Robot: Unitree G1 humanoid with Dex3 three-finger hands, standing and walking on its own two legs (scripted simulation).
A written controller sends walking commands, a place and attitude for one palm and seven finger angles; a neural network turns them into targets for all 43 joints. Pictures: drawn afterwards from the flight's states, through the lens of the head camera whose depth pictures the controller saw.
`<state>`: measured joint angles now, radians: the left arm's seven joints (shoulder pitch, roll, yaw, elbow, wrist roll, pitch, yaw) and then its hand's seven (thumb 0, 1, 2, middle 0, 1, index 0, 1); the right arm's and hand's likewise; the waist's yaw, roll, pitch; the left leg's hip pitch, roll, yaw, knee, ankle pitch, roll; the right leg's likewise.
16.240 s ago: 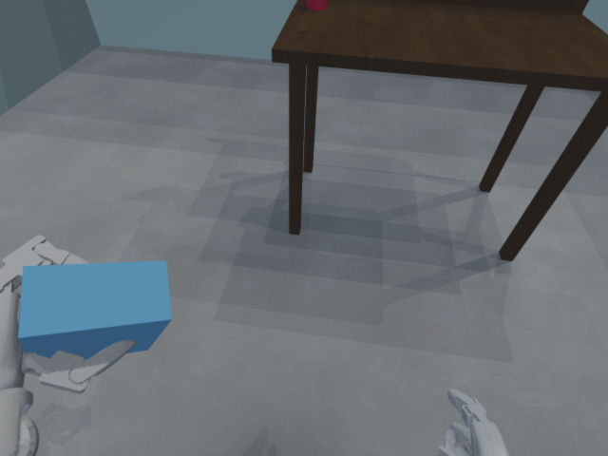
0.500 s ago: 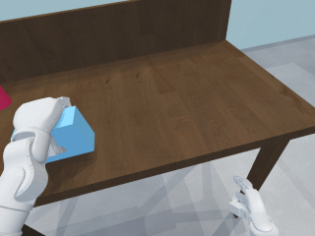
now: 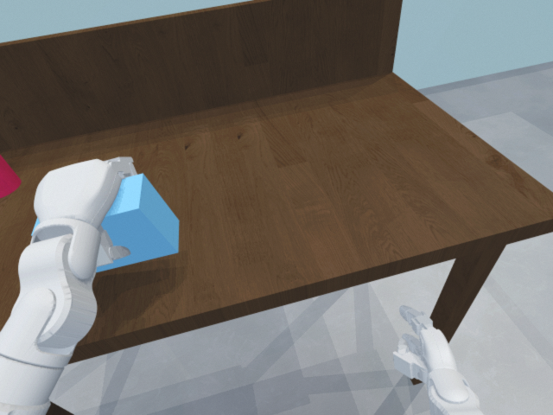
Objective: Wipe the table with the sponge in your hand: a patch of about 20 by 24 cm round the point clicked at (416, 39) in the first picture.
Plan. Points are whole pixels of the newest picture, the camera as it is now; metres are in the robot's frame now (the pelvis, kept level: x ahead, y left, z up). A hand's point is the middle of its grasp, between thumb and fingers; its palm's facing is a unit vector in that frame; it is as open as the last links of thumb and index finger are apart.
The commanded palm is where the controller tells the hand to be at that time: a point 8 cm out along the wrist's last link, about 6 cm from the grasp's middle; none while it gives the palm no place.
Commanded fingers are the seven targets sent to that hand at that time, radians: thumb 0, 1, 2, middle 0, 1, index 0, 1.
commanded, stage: move the sponge above the wiping area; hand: left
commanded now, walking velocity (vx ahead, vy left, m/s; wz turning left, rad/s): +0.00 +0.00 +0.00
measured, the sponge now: (121, 233) +0.28 +0.28 +0.15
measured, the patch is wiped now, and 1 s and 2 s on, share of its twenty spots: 0.00 0.00 0.00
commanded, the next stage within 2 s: lower the sponge onto the table in 0.78 s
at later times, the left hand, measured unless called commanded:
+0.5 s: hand (82, 219) +0.26 +0.29 +0.20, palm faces +0.16 -0.02 -0.99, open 9.7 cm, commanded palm +0.21 +0.28 +0.27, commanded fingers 0.00 0.10 1.30 -1.20 -1.60 -1.20 -1.60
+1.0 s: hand (68, 226) +0.24 +0.30 +0.20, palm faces +0.22 -0.05 -0.97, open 9.7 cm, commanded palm +0.19 +0.29 +0.27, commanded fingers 0.00 0.10 1.30 -1.20 -1.60 -1.20 -1.60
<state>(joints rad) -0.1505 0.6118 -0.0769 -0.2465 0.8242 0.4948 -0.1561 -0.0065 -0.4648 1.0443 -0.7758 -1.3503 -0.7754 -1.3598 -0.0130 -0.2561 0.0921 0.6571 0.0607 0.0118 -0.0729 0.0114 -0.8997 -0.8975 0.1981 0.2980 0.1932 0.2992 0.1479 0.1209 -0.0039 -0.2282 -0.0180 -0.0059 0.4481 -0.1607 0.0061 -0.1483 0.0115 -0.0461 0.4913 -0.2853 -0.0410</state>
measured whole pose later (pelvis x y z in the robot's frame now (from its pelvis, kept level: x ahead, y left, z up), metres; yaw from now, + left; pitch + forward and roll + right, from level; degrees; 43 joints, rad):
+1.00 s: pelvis -0.01 +0.00 +0.00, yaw +0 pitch -5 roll +0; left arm -0.13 0.65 -0.01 -0.24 0.79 0.49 -0.18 -0.01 -0.46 1.05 -0.78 -1.35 -0.78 -1.36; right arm -0.01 -0.26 0.08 0.66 0.07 0.00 -0.10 0.01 -0.90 -0.90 0.20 0.30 0.18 0.30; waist 0.16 0.12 -0.01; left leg -0.24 -0.02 -0.02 0.47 -0.15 0.01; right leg -0.15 0.01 -0.05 0.51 -0.28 -0.04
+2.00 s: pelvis -0.01 +0.00 +0.00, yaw +0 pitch -4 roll +0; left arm -0.05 0.62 -0.03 -0.20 0.83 0.42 -0.16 -0.01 -0.47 1.05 -0.77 -1.35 -0.77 -1.36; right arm 0.01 -0.26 0.08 0.66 0.05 -0.02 -0.08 0.01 -0.90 -0.90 0.20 0.30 0.20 0.30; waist 0.14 0.12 -0.01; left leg -0.23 -0.01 -0.01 0.47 -0.16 0.00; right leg -0.14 0.03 -0.05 0.49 -0.28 -0.05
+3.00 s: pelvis +0.00 -0.01 +0.00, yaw +0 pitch -4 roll +0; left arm -0.02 0.58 -0.03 -0.11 0.89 0.38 -0.11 -0.01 -0.47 1.05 -0.78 -1.35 -0.78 -1.36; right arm 0.04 -0.27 0.07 0.67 0.05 0.00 -0.08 0.01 -0.90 -0.90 0.20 0.30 0.20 0.30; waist 0.13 0.12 -0.02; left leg -0.24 -0.01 -0.02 0.48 -0.18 0.00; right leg -0.14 0.03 -0.06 0.49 -0.29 -0.05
